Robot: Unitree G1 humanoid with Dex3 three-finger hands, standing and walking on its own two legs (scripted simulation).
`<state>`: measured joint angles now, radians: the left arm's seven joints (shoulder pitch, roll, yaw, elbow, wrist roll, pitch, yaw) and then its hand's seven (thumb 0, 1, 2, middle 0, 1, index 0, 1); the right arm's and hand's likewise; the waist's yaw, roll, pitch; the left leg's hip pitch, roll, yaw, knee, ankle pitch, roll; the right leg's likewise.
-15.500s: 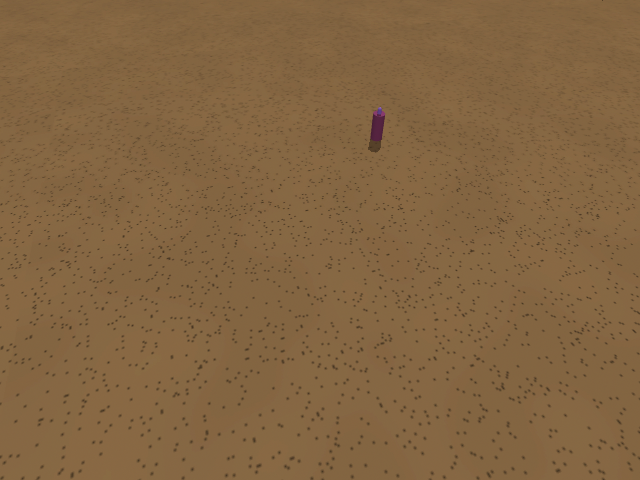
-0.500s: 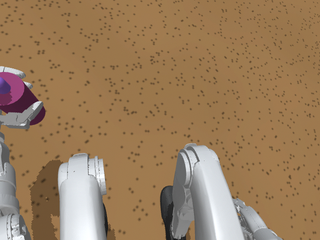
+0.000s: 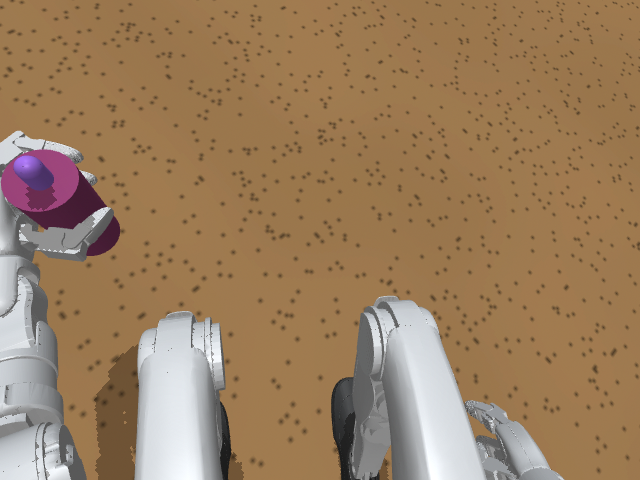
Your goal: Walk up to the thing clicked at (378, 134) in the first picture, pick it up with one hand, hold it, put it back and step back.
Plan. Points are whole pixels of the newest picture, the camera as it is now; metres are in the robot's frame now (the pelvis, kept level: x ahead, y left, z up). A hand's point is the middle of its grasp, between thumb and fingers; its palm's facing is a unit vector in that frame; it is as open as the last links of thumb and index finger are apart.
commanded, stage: settle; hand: left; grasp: from the side
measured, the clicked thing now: (65, 204) +0.44 +0.27 -0.04
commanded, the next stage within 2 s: lift in 0.32 s
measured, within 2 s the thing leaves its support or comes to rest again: neither
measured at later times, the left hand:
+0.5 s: hand (72, 189) +0.45 +0.26 -0.02, palm faces +0.19 -0.98 -0.05, open 9.0 cm
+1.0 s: hand (27, 168) +0.42 +0.25 +0.08, palm faces +0.17 -0.98 -0.04, open 9.0 cm
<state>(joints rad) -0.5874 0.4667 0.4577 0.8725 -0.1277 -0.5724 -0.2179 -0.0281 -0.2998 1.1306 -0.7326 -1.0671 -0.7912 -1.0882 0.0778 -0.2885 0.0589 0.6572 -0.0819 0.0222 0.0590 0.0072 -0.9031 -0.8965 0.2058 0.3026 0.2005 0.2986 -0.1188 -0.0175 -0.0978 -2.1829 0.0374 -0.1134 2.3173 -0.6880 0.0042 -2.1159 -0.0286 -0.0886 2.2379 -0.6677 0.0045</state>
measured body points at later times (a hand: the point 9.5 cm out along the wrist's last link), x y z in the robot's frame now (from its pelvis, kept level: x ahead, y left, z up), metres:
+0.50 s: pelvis +0.00 +0.00 +0.01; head +0.20 +0.05 +0.41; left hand +0.43 +0.31 -0.01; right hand +0.13 -0.27 -0.10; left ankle +0.08 +0.12 -0.33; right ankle +0.11 -0.12 -0.33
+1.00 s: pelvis +0.01 +0.00 +0.08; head +0.19 +0.04 +0.49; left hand +0.40 +0.30 +0.08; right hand +0.16 -0.26 -0.04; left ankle +0.08 +0.12 -0.33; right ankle +0.11 -0.12 -0.33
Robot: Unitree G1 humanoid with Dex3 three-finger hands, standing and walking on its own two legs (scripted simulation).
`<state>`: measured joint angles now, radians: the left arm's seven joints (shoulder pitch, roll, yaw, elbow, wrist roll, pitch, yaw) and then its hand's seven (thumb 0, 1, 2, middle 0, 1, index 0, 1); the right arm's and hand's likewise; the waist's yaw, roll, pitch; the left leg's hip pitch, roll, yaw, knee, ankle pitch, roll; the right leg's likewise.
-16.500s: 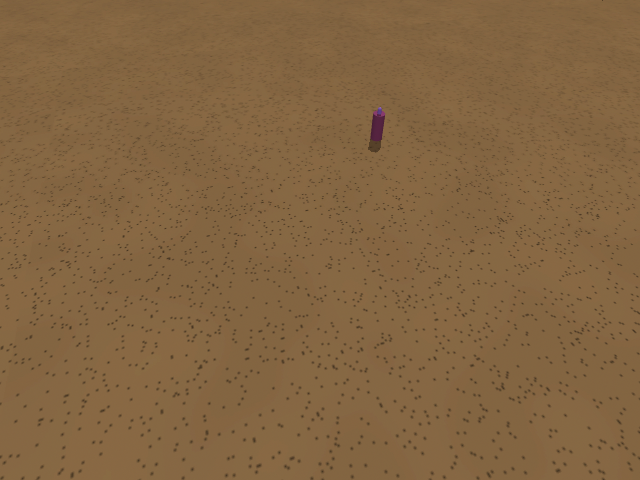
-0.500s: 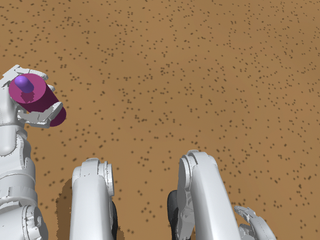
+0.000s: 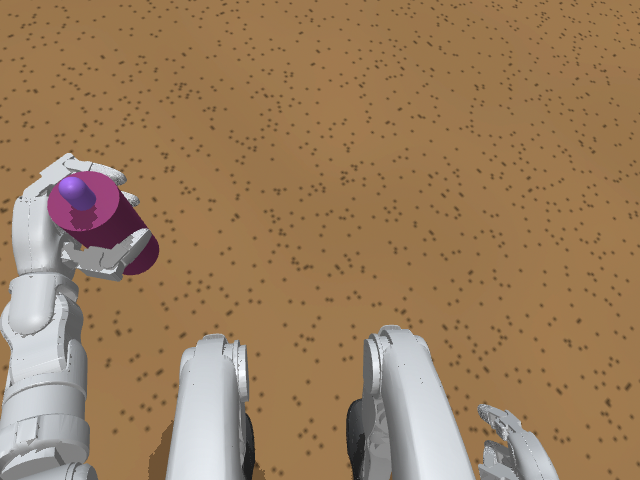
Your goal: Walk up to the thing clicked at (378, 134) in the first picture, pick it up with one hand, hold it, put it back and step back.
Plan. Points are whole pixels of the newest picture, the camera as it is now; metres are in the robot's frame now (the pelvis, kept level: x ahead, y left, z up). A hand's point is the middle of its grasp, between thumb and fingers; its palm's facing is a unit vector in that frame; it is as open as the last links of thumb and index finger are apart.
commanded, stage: lift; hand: left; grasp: from the side
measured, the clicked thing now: (107, 224) +0.42 +0.24 -0.01
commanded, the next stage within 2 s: hold in 1.56 s
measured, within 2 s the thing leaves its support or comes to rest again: neither
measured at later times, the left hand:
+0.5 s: hand (13, 140) +0.40 +0.22 +0.18, palm faces +0.16 -0.99 -0.05, open 9.0 cm
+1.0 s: hand out of the picture +0.39 +0.21 +0.27, palm faces +0.15 -0.99 -0.04, open 9.0 cm
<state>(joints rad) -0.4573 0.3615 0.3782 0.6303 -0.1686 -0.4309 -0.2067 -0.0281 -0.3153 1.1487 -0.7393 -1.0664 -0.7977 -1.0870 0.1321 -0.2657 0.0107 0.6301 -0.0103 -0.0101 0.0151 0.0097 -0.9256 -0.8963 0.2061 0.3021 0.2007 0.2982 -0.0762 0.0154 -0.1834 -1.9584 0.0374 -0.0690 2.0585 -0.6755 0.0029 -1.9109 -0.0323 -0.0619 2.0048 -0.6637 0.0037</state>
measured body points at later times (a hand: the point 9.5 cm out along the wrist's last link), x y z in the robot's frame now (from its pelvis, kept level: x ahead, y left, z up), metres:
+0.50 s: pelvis +0.04 +0.01 +0.16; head +0.15 +0.04 +0.59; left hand +0.38 +0.27 +0.19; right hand +0.20 -0.24 +0.05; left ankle +0.08 +0.12 -0.41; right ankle +0.09 -0.13 -0.41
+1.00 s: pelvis +0.06 +0.01 +0.24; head +0.14 +0.03 +0.68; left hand +0.38 +0.26 +0.27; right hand +0.20 -0.22 +0.13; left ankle +0.08 +0.12 -0.41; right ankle +0.09 -0.13 -0.41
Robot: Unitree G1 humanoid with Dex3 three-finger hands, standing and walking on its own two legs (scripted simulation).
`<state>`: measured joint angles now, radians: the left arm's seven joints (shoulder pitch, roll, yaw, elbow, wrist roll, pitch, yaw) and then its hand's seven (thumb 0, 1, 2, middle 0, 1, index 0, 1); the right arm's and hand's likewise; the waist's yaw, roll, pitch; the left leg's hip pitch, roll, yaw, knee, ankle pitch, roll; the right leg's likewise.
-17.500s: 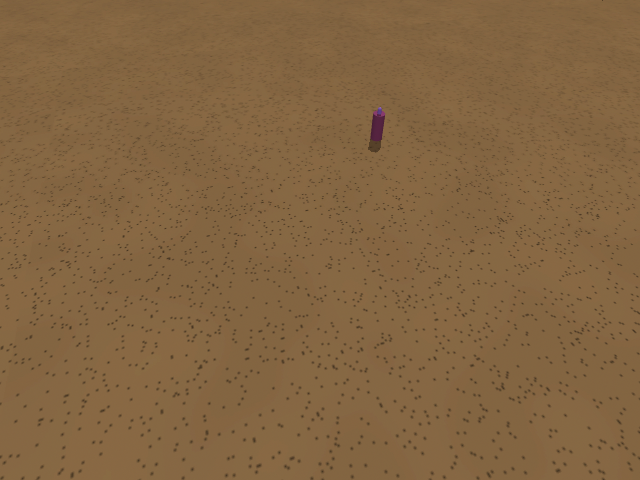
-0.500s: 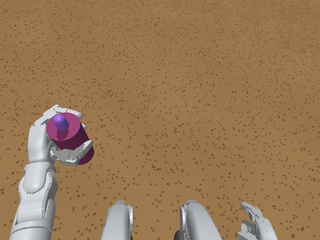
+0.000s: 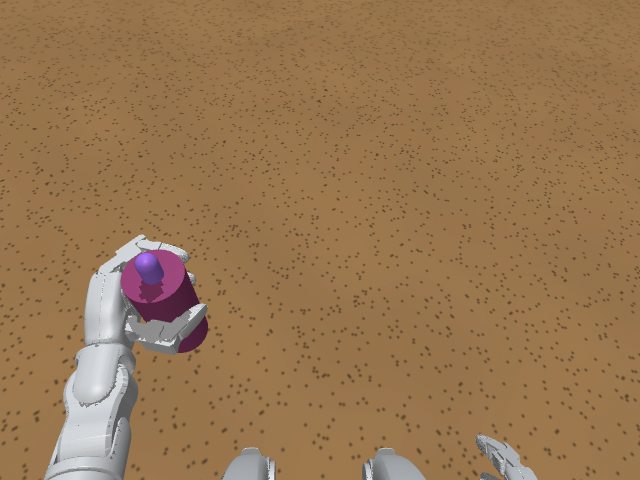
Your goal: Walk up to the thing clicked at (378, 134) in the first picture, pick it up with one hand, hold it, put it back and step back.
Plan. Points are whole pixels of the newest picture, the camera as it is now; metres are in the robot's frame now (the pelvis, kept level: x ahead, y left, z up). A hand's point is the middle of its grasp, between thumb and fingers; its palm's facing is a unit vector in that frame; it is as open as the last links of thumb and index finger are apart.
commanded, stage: lift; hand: left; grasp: from the side
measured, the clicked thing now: (167, 299) +0.35 +0.19 +0.03
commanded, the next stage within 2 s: hold in 0.56 s
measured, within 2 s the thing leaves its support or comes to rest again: neither
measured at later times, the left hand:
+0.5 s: hand (175, 281) +0.35 +0.17 +0.07, palm faces +0.11 -0.99 -0.02, open 9.0 cm
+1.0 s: hand (177, 275) +0.34 +0.16 +0.09, palm faces +0.10 -0.99 -0.01, open 9.0 cm
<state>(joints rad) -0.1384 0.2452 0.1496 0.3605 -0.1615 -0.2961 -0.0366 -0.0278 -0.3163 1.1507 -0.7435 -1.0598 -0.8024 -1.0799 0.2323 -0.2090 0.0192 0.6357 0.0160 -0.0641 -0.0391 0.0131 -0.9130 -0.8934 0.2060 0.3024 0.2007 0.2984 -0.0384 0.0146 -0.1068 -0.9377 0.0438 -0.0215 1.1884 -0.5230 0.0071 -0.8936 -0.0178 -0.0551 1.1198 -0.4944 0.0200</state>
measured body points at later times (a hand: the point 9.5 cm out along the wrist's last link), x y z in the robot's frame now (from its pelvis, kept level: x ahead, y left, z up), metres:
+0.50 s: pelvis +0.02 -0.01 +0.04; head +0.07 +0.00 +0.48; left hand +0.34 +0.22 +0.07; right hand +0.15 -0.25 -0.07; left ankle +0.03 +0.11 -0.65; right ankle +0.03 -0.14 -0.65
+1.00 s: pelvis +0.02 -0.02 +0.05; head +0.06 -0.01 +0.50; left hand +0.33 +0.21 +0.09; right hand +0.15 -0.26 -0.06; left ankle +0.03 +0.11 -0.65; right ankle +0.03 -0.14 -0.65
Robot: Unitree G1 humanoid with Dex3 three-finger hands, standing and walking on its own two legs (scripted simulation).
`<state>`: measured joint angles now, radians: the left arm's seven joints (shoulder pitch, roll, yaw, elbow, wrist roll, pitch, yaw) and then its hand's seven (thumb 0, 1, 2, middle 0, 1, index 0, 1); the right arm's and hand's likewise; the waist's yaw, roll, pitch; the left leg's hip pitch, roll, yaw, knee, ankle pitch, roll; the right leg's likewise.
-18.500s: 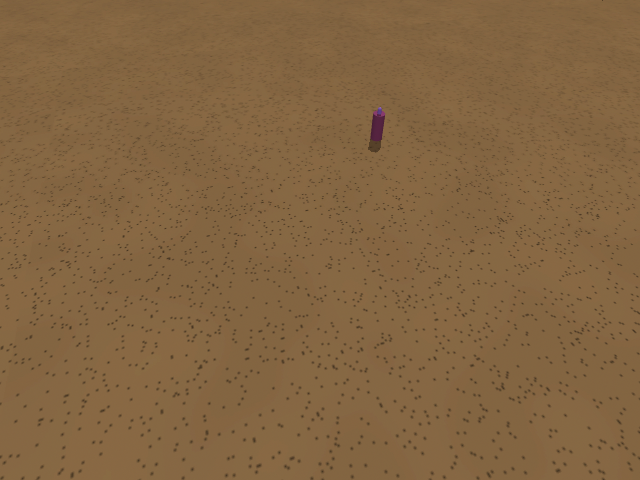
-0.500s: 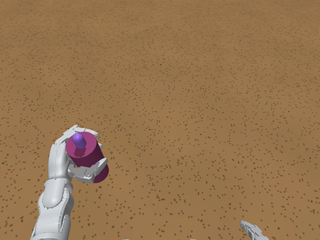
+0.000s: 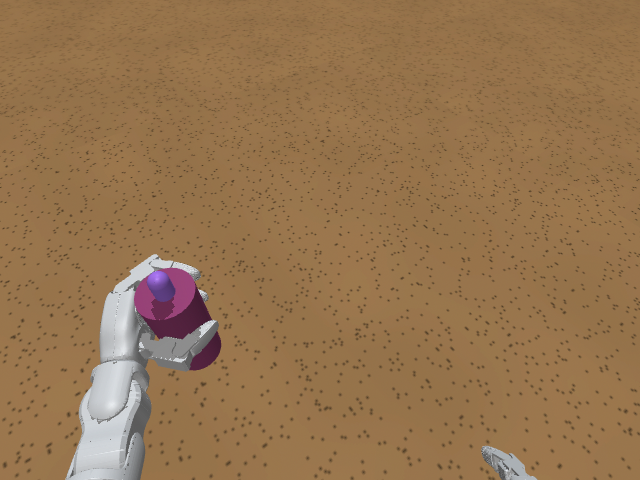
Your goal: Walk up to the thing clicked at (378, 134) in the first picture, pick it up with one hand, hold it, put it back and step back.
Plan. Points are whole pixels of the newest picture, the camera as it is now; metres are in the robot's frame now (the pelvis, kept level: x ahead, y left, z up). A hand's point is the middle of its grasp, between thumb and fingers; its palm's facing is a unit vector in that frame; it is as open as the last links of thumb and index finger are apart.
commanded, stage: hold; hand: left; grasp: from the side
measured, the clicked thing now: (179, 317) +0.33 +0.17 +0.03
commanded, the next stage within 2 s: none
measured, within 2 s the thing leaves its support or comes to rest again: neither
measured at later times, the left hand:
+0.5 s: hand (178, 311) +0.33 +0.17 +0.05, palm faces +0.09 -1.00 -0.01, open 9.0 cm
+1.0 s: hand (179, 314) +0.33 +0.17 +0.05, palm faces +0.08 -1.00 +0.00, open 9.0 cm
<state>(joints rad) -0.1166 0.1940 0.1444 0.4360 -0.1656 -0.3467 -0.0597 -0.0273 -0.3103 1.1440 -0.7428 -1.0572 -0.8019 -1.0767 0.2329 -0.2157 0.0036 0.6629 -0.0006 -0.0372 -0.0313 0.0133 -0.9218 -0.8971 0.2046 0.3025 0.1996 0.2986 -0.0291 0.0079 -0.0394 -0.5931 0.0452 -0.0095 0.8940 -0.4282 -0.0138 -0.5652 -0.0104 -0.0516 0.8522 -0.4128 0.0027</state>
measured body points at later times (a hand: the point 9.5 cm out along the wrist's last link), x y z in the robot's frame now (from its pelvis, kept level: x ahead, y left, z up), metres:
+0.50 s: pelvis +0.00 +0.00 +0.01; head +0.04 +0.01 +0.46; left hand +0.32 +0.23 +0.05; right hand +0.13 -0.24 -0.10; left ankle +0.01 +0.13 -0.70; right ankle +0.01 -0.12 -0.70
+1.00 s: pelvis +0.00 +0.00 +0.01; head +0.04 +0.01 +0.46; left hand +0.32 +0.22 +0.05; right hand +0.13 -0.24 -0.10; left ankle +0.01 +0.13 -0.70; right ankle +0.01 -0.12 -0.70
